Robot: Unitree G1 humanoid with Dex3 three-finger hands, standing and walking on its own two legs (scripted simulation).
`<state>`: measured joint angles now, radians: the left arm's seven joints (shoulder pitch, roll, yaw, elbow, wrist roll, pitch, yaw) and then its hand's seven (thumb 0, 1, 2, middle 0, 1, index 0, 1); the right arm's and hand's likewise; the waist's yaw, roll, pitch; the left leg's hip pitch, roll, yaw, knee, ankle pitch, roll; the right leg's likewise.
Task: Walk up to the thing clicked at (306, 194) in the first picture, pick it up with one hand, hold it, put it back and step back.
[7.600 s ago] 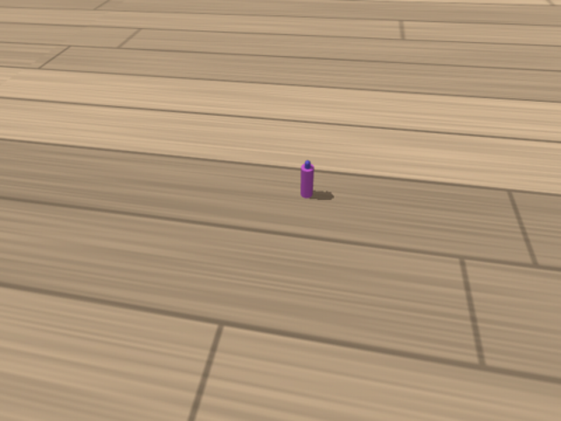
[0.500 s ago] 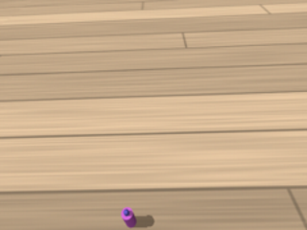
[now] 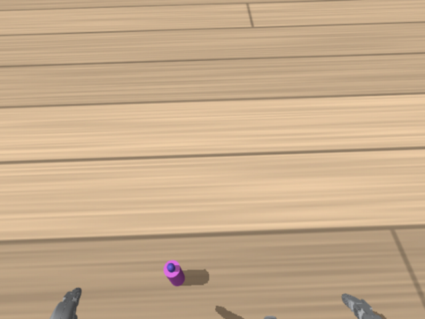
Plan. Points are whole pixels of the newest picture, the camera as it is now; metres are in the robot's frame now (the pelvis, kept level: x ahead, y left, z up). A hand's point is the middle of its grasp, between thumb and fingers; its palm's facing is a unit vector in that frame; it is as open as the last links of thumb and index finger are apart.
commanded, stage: go down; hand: left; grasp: from the side
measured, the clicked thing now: (174, 272) +0.35 +0.18 -0.64
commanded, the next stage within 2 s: none
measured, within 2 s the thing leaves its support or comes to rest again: neither
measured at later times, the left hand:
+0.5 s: hand out of the picture +0.14 +0.27 -0.17, palm faces +0.06 -0.95 -0.31, open 17.3 cm
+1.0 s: hand (97, 299) +0.22 +0.31 -0.26, palm faces +0.07 -0.97 -0.22, open 17.4 cm
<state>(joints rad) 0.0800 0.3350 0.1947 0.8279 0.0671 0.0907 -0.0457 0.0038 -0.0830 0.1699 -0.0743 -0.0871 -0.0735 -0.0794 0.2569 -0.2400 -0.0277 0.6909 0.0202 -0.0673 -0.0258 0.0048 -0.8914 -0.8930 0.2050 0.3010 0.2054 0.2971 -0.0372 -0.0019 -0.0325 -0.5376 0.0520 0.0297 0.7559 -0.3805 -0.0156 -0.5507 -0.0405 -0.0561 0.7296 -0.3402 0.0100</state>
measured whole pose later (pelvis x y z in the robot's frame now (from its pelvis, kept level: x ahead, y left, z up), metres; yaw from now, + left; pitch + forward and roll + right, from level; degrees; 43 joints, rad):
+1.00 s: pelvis -0.05 +0.00 -0.18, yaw +0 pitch +29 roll -3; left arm -0.07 0.49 0.45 0.67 -0.09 -0.22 -0.36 -0.01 -0.57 0.10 -0.08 -0.13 -0.08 -0.13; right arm 0.14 -0.28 -0.01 0.61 0.00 -0.19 -0.04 0.01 -0.89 -0.90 0.21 0.30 0.21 0.30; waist -0.04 -0.01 -0.16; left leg -1.52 0.05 -0.04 1.68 -0.67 -0.01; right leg -1.50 -0.07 -0.07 1.62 -0.62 0.01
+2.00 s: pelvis -0.09 +0.01 -0.32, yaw -2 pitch +33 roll -6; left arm -0.41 0.72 0.67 0.93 -0.19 -0.38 -0.67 -0.01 -0.56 0.10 -0.06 -0.08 -0.05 -0.09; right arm 0.09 -0.34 0.06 0.68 -0.02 -0.20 -0.04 0.00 -0.91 -0.90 0.21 0.30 0.21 0.30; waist -0.06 -0.01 -0.13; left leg -1.99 0.04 -0.09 2.12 -0.71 0.00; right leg -1.96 -0.07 -0.07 2.03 -0.64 0.01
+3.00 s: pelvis -0.10 +0.01 -0.39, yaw -4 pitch +29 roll -7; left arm -0.55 0.73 0.69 1.17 -0.29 -0.64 -0.75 -0.01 -0.57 0.06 -0.06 -0.09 -0.04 -0.10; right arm 0.04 -0.37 0.13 0.69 -0.08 -0.23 0.02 0.00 -0.90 -0.90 0.21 0.30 0.21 0.30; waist -0.12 -0.07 -0.04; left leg -2.17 0.04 -0.13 2.37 -0.72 0.00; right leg -2.13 -0.06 -0.08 2.26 -0.63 0.01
